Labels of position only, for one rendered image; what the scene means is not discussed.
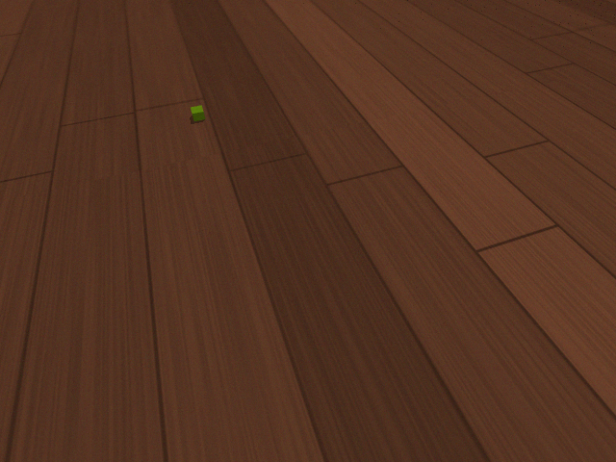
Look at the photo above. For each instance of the small box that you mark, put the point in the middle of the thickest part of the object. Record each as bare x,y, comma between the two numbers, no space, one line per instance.
197,113

